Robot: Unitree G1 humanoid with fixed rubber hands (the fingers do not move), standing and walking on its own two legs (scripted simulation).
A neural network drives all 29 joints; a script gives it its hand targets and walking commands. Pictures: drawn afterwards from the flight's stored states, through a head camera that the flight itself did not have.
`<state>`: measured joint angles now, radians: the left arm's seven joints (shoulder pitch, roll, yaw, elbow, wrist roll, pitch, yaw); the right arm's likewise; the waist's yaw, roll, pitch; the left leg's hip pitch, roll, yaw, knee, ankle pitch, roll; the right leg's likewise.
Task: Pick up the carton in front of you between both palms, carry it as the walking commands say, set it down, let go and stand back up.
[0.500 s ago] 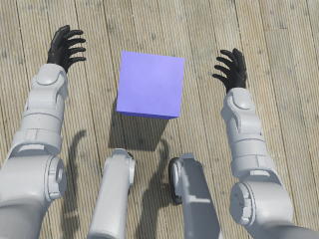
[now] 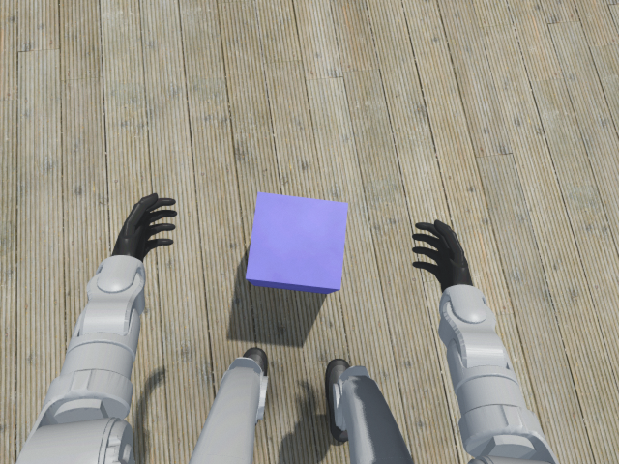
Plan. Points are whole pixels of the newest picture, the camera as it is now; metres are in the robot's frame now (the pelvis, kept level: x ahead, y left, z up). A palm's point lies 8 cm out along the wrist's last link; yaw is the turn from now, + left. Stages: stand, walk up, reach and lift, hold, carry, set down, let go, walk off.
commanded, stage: let go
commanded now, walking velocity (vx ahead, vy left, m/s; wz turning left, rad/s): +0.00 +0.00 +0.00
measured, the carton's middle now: (296, 248) +0.45 +0.01 -0.57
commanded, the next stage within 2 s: stand in 0.94 s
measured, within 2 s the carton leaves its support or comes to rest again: neither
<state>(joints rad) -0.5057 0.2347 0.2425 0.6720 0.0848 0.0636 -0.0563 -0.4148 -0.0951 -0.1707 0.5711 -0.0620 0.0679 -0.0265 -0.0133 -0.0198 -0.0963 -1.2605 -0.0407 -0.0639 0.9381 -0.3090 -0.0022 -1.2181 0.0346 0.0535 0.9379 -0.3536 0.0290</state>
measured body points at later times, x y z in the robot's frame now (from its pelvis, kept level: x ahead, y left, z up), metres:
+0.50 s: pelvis +0.07 -0.01 +0.08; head +0.13 -0.01 +0.53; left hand +0.25 +0.22 -0.01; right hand +0.24 -0.25 +0.00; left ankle +0.04 +0.11 -0.66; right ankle +0.02 -0.13 -0.66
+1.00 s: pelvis +0.06 -0.02 +0.08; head +0.06 -0.01 +0.53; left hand +0.22 +0.24 -0.01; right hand +0.22 -0.27 +0.00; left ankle +0.04 +0.11 -0.66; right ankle +0.02 -0.13 -0.66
